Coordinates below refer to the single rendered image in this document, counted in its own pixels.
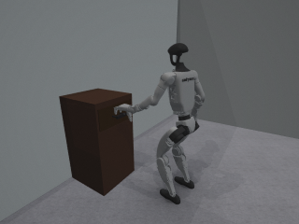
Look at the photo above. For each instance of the robot right forearm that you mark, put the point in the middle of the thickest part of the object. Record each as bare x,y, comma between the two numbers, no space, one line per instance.
196,108

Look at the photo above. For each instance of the left robot upper arm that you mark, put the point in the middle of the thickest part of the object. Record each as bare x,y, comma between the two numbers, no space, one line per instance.
166,79

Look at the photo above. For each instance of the robot left forearm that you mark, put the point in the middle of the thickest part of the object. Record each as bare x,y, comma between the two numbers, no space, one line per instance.
145,104

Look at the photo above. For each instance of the left robot hand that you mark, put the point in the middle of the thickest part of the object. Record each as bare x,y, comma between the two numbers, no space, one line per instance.
123,107

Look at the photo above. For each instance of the robot left foot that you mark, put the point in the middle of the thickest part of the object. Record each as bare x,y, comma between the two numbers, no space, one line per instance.
165,193

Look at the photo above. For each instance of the right robot upper arm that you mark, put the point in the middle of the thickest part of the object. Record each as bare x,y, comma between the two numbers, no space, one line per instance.
199,96

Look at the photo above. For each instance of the handle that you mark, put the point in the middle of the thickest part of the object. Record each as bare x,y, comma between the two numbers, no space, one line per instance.
121,115

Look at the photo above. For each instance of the drawer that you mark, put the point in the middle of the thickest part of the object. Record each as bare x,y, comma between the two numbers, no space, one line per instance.
105,114

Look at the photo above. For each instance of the cabinet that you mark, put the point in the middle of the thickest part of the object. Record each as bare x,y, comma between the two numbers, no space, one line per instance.
99,160

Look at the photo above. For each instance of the robot torso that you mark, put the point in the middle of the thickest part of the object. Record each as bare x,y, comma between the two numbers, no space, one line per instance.
181,99

